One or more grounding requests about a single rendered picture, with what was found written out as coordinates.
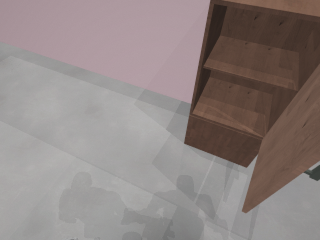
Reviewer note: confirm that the handle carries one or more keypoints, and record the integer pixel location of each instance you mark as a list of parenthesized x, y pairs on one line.
[(314, 174)]

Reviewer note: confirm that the cupboard door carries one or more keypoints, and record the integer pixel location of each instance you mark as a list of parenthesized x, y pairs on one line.
[(290, 147)]

